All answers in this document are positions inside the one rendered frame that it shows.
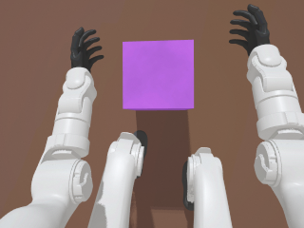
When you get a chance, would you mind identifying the robot left hand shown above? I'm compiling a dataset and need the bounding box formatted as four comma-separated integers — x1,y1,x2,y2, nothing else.
70,27,104,73

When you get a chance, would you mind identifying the robot left forearm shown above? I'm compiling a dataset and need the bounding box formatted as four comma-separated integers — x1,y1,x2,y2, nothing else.
31,66,97,198

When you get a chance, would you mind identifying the robot right shin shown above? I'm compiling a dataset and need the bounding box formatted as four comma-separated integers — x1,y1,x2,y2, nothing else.
187,147,223,201

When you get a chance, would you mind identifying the robot right forearm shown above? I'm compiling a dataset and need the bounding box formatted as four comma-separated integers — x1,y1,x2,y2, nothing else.
246,44,304,141

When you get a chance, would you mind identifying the robot left upper arm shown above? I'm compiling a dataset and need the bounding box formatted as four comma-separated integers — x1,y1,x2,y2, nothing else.
0,159,93,228

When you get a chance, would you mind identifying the robot right upper arm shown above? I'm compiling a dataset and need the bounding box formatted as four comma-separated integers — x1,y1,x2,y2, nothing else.
254,139,304,228

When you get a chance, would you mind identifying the robot right hand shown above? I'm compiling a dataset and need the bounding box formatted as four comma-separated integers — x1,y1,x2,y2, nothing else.
229,4,271,56

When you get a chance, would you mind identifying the left robot foot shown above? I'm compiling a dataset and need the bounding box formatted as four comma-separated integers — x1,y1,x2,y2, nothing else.
133,130,148,179

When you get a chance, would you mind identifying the carton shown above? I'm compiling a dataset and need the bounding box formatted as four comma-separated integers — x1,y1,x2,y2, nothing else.
123,40,194,111

